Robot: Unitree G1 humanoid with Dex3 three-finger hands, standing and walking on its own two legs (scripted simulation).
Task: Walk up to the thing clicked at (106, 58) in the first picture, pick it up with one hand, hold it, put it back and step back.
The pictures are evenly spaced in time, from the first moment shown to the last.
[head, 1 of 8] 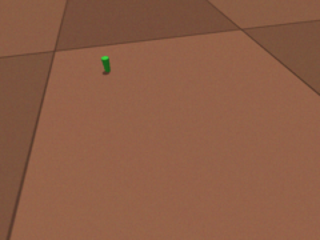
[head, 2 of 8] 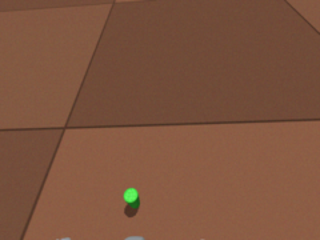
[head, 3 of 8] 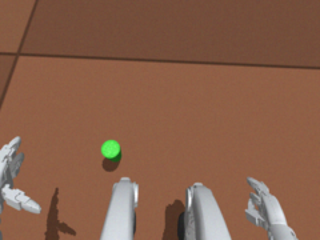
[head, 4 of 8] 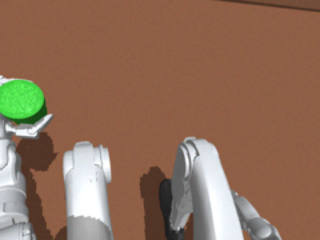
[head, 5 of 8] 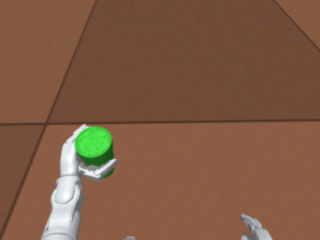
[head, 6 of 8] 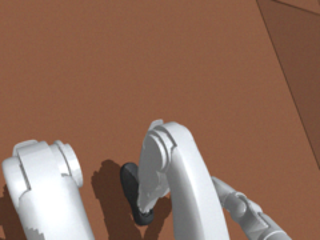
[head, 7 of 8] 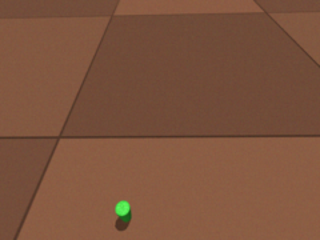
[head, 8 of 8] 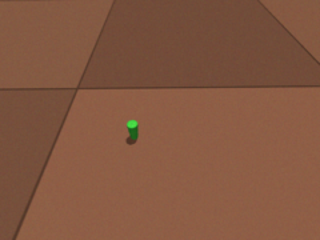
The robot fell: no
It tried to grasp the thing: yes
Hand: left
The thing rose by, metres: 0.68
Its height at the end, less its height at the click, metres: +0.00
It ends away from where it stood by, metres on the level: 0.02
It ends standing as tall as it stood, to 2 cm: yes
